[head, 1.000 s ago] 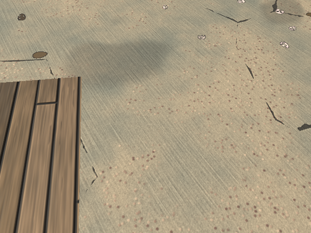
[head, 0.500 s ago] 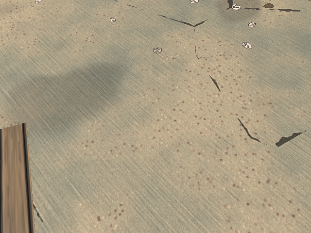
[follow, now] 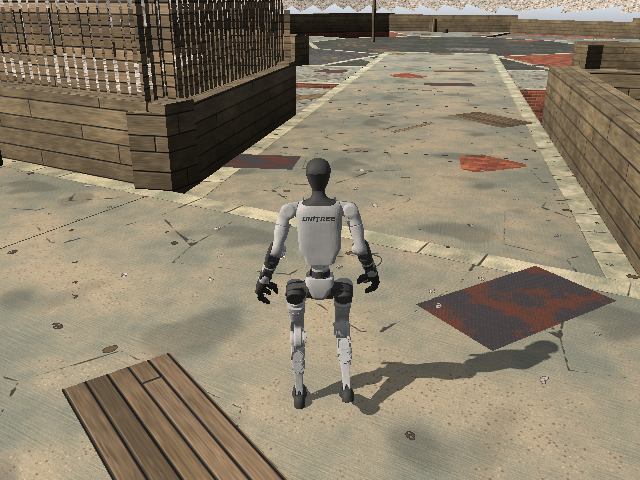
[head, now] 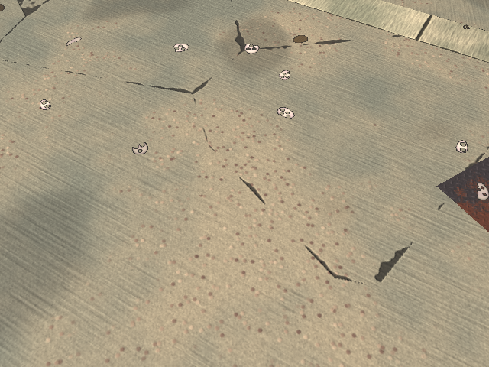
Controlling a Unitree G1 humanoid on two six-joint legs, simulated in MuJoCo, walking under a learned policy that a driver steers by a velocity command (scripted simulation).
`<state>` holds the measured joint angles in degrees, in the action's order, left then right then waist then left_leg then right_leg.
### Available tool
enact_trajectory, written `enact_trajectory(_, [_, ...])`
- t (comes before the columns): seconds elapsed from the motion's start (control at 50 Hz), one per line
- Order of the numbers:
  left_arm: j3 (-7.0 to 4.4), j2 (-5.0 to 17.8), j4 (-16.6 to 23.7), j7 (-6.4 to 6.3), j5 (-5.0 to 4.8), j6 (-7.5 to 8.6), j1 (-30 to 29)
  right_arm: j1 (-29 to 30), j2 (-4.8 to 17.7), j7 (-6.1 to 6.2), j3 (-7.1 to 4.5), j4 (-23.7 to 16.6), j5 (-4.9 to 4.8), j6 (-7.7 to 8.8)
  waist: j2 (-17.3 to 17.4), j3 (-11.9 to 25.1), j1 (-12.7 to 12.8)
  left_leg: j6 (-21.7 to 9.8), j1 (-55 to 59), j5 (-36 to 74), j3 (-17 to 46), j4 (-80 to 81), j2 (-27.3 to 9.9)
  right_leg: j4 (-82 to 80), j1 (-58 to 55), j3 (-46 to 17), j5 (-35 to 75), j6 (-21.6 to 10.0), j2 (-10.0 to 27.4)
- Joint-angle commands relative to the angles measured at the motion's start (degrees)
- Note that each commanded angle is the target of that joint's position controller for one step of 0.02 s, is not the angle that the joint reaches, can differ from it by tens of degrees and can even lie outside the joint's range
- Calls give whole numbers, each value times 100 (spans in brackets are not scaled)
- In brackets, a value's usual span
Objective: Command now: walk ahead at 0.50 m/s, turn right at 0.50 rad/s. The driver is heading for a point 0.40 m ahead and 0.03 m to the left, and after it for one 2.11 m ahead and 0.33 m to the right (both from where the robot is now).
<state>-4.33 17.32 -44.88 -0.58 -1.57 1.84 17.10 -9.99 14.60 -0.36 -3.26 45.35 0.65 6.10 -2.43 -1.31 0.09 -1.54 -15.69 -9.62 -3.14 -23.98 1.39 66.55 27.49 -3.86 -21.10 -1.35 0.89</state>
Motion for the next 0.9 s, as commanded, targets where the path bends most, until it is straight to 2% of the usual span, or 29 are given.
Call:
enact_trajectory(0.02, [-83,225,525,23,6,13,-86,-191,661,-19,-166,-134,-16,92,800,60,-96,-934,830,312,1467,1474,-1593,-227,1086,-239,374,39,555])
enact_trajectory(0.08, [-21,108,654,40,61,34,-368,-332,852,-41,-230,31,-39,122,614,52,-94,-1082,966,971,1029,1635,-1613,-1109,1230,-268,982,81,550])
enact_trajectory(0.12, [24,71,724,101,80,89,-678,-342,915,-41,-239,90,-87,85,586,10,-147,-1007,1003,1274,631,1662,-1471,-1883,1088,-85,1601,71,530])
enact_trajectory(0.16, [90,-28,818,167,123,163,-1093,-378,967,-8,-228,155,-118,15,578,-120,-246,-884,850,2169,218,1511,-1293,-2682,666,245,2104,74,403])
enact_trajectory(0.22, [89,24,964,244,116,212,-1473,-775,1095,15,-229,359,-165,-96,716,34,-370,-749,1223,2949,125,1096,-1377,-3250,249,427,2269,21,164])
enact_trajectory(0.26, [29,195,978,265,140,213,-1384,-735,1193,35,-244,426,-223,-160,863,164,-191,-597,1471,3249,167,639,-1453,-3596,-91,420,2018,-144,34])
enact_trajectory(0.28, [-34,313,858,251,183,212,-1005,-619,1224,54,-246,430,-255,-184,856,363,77,-464,1472,3528,102,199,-1363,-3932,-664,495,2229,-258,-95])
enact_trajectory(0.3, [-134,543,671,201,244,210,-491,-726,1100,54,-198,476,-252,-186,713,664,311,-288,1210,3526,45,-500,-1128,-4233,-1614,509,2869,-417,-138])
enact_trajectory(0.32, [-235,979,570,115,349,196,108,-820,846,48,-84,371,-98,-146,225,1301,481,11,340,2046,-113,-1648,-791,-3814,-3043,-214,5328,-710,719])
enact_trajectory(0.34, [-164,1094,604,36,490,123,235,-1521,242,-25,146,382,45,-120,-1110,2179,192,384,-1246,-2731,72,-3621,-132,-3414,-4747,-1888,7676,-1732,2351])
enact_trajectory(0.36, [-99,810,580,78,356,62,338,-1901,514,-43,101,627,-137,-158,-888,2918,313,425,-1291,-3430,1024,-4347,-194,-3553,-4662,-2210,6997,-2153,2600])
enact_trajectory(0.38, [-88,679,543,115,245,30,49,-1367,915,-36,-19,519,-311,-223,-597,2218,358,450,-1713,-3195,873,-4526,-383,-3930,-3995,-1676,5798,-1951,2202])
enact_trajectory(0.4, [-31,503,539,111,197,52,-392,-921,879,34,-29,419,-296,-305,-339,1522,243,468,-1929,-2838,741,-4313,-569,-4182,-3320,-1256,4828,-1600,1858])
enact_trajectory(0.42, [40,295,532,106,207,72,-752,-792,816,115,-52,443,-219,-429,-232,1109,87,537,-1753,-2542,741,-4016,-706,-4433,-2578,-935,4208,-1382,1671])
enact_trajectory(0.44, [50,249,521,100,256,75,-1086,-903,748,177,-58,462,-175,-572,-373,872,-142,623,-1222,-2258,702,-3715,-754,-4698,-1784,-570,3832,-1252,1514])
enact_trajectory(0.46, [-8,383,508,81,318,71,-1288,-999,677,225,-61,453,-150,-671,-498,748,-274,680,-837,-2002,518,-3551,-657,-4892,-1247,-327,3602,-1235,1450])
enact_trajectory(0.5, [-90,551,472,15,342,70,-1394,-1077,619,284,-88,393,-114,-770,-519,759,-324,667,-604,-1704,344,-3399,-590,-5062,-960,-80,3278,-1325,1512])
enact_trajectory(0.58, [-137,597,328,-138,271,-9,-1441,-558,624,237,-126,69,-112,-883,-496,672,-179,453,-639,-1086,296,-2862,-716,-5332,-982,150,1910,-1295,1679])
enact_trajectory(0.64, [-166,662,220,-185,215,-92,-1431,-343,690,148,-169,-117,-107,-917,-480,598,-138,312,-540,-1073,186,-2411,-684,-5246,-1188,274,1639,-1184,1781])
enact_trajectory(0.7, [-196,747,143,-192,67,-185,-1550,-577,677,29,-220,-119,-91,-907,-368,599,-347,51,49,-581,-109,-1266,-471,-4699,-1303,550,1590,-848,1700])
enact_trajectory(0.72, [-180,631,63,-193,23,-221,-1413,-727,764,15,-269,-71,-51,-895,-164,559,-367,-116,335,-257,-76,-745,-337,-4244,-1198,751,1214,-568,1476])
enact_trajectory(0.74, [-145,405,-44,-175,72,-264,-1077,-789,1135,57,-372,-126,-21,-875,816,354,-249,-434,589,775,898,149,-852,-3093,-705,1261,474,-58,955])
enact_trajectory(0.76, [-46,134,132,-131,319,-268,-1084,-641,1619,162,-416,-358,-16,-857,2370,206,-4,-1232,1154,2605,2717,376,-2154,-1476,832,1425,-1561,511,79])
enact_trajectory(0.78, [-108,350,248,-160,269,-256,-1556,-742,1539,97,-360,-406,219,-732,1906,518,-381,-1836,665,2133,2988,689,-2468,-596,927,536,-1795,445,-64])
enact_trajectory(0.8, [-167,522,169,-174,139,-287,-1561,-496,1333,68,-302,-414,249,-611,1376,464,-255,-1607,548,1714,2422,715,-2158,-276,860,301,-1299,347,106])
enact_trajectory(0.82, [-189,488,-25,-178,108,-317,-1316,-120,1054,89,-229,-411,150,-542,1063,490,-48,-1235,563,1369,1917,650,-1835,-361,779,178,-767,298,217])
enact_trajectory(0.84, [-194,439,-261,-187,143,-355,-1106,139,664,108,-95,-398,73,-508,935,548,60,-981,522,1354,1501,610,-1633,-502,532,130,-407,335,300])
enact_trajectory(0.86, [-191,388,-411,-175,179,-371,-936,263,449,136,-4,-325,58,-481,978,567,153,-894,385,1585,1175,601,-1501,-587,179,106,-61,402,307])
enact_trajectory(0.9, [-164,301,-548,-139,113,-351,-865,249,377,169,50,-175,123,-443,940,552,168,-834,484,1729,759,608,-1351,-1149,-183,60,274,477,287])
